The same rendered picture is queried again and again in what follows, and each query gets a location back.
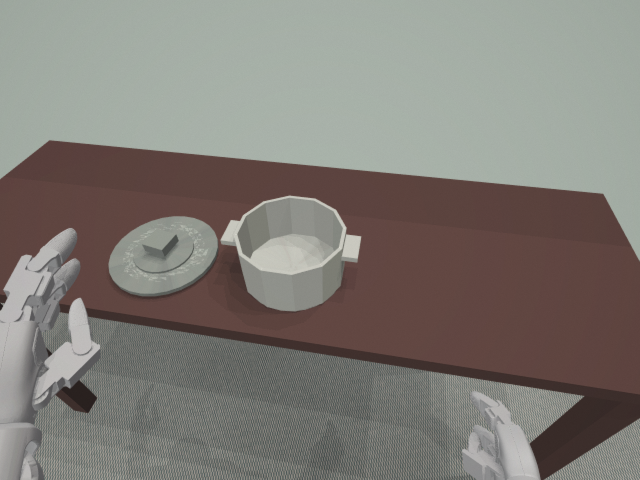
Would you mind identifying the robot right hand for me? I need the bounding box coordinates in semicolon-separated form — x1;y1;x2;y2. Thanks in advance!
462;391;541;480

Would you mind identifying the knob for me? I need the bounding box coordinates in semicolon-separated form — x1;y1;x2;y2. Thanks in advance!
142;229;179;257

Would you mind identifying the pot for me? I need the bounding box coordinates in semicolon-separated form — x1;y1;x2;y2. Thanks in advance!
220;196;361;311

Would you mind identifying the robot left hand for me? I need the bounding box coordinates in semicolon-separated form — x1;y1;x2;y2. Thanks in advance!
0;228;100;425

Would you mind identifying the table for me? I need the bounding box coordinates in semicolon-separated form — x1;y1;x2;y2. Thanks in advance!
0;140;640;480

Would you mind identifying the left robot forearm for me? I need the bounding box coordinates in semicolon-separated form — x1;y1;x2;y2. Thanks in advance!
0;423;44;480

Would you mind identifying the lid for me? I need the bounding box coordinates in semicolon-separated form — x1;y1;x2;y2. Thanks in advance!
108;216;219;296

